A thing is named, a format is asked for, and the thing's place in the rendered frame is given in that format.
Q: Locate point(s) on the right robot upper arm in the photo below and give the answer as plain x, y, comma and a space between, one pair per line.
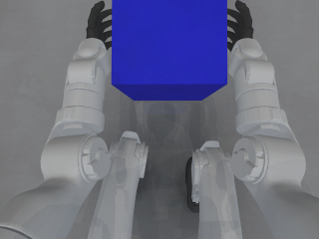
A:
272, 169

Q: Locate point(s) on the robot right forearm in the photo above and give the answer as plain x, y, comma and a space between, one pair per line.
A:
255, 90

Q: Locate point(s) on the robot right hand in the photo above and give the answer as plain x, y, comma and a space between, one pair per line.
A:
243, 28

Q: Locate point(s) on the robot right foot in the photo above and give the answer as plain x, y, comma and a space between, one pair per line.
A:
193, 206

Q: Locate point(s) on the left robot upper arm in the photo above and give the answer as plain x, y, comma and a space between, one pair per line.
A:
71, 166

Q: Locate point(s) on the carton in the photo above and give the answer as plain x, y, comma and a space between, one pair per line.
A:
169, 50

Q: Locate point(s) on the robot left forearm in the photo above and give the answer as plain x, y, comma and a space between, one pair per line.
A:
84, 93

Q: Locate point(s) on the robot left hand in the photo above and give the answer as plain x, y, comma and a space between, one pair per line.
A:
96, 27

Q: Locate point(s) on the robot left shin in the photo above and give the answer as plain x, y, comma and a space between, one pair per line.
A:
115, 144

